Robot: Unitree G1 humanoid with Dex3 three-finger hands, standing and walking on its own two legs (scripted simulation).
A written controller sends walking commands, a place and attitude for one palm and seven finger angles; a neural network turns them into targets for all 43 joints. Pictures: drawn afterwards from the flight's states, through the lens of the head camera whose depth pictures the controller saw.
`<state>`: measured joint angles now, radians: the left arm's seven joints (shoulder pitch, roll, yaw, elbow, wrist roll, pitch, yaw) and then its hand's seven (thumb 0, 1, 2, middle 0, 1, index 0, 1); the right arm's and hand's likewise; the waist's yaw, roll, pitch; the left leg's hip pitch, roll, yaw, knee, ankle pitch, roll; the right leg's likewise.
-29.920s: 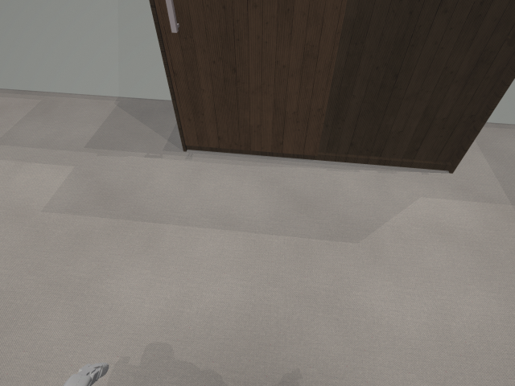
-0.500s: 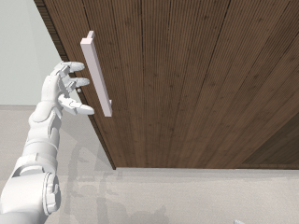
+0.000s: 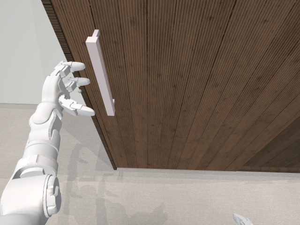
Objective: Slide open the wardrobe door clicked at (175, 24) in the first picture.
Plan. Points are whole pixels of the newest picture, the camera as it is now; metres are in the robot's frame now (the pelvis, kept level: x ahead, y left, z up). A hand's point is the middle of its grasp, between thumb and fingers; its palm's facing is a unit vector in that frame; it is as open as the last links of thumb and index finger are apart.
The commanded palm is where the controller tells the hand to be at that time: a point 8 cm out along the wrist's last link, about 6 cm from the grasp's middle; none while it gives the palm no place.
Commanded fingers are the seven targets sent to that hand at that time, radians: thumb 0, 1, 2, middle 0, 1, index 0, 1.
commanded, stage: move the hooked fingers beside the handle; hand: left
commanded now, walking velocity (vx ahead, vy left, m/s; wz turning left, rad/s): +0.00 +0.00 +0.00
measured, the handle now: (105, 79) +0.49 +0.13 +0.11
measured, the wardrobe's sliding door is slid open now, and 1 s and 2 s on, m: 0.00 0.00 0.00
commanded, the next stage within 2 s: feel for the door with the fingertips in 0.20 s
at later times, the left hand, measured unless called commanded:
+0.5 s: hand (83, 89) +0.45 +0.19 +0.11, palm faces -0.03 -1.00 +0.00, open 14.0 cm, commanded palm +0.42 +0.22 +0.12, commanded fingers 0.00 -0.50 0.30 -0.30 -1.20 -0.30 -1.20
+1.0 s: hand (93, 86) +0.45 +0.16 +0.12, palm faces +0.00 -1.00 -0.03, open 13.9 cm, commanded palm +0.42 +0.20 +0.12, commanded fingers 0.00 -0.50 0.30 -0.30 -1.20 -0.30 -1.20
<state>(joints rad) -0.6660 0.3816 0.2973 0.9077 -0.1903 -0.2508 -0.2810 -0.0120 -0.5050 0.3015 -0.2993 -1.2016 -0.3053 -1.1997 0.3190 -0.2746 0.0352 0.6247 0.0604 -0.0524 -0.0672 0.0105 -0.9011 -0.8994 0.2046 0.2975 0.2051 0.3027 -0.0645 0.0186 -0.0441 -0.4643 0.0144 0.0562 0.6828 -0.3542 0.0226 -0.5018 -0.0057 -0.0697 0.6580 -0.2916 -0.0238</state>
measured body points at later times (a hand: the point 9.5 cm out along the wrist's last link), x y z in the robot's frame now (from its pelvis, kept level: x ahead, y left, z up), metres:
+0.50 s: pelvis +0.01 +0.01 +0.00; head +0.06 +0.01 +0.45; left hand +0.44 +0.24 +0.11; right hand +0.07 -0.25 -0.12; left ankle -0.01 +0.10 -0.72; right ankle +0.02 -0.10 -0.72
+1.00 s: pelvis +0.00 +0.00 +0.00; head +0.05 -0.01 +0.45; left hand +0.44 +0.21 +0.13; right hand +0.08 -0.26 -0.12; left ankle -0.01 +0.10 -0.72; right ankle +0.02 -0.10 -0.72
